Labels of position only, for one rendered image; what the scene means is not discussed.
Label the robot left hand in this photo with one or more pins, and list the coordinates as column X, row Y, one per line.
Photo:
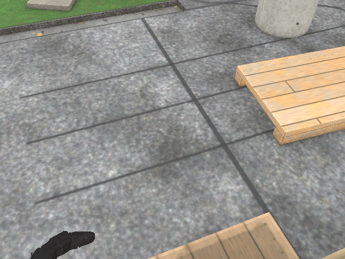
column 62, row 243

